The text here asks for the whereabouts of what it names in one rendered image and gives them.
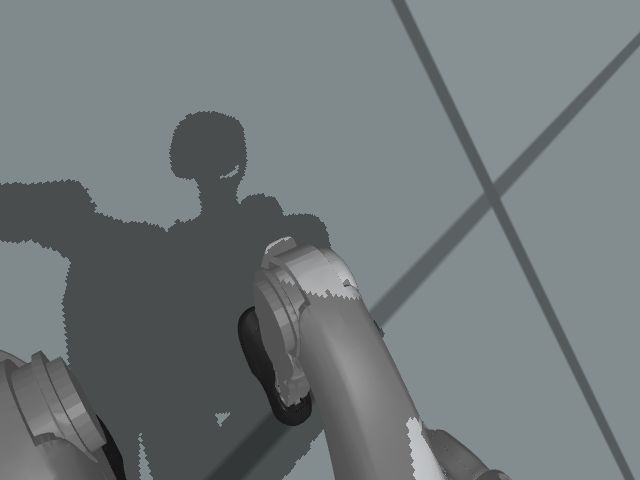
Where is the right robot foot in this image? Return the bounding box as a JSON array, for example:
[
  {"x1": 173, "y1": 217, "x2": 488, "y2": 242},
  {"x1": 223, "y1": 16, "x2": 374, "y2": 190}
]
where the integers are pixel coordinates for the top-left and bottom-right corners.
[{"x1": 238, "y1": 306, "x2": 312, "y2": 426}]

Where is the right robot hand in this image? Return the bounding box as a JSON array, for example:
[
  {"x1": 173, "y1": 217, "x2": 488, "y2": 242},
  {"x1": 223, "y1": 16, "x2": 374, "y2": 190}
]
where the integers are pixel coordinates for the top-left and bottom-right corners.
[{"x1": 422, "y1": 421, "x2": 490, "y2": 480}]

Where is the left robot foot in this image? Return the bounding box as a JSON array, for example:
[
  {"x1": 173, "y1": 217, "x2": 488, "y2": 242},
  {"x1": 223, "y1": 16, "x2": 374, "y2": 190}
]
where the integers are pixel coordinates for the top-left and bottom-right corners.
[{"x1": 96, "y1": 415, "x2": 126, "y2": 480}]

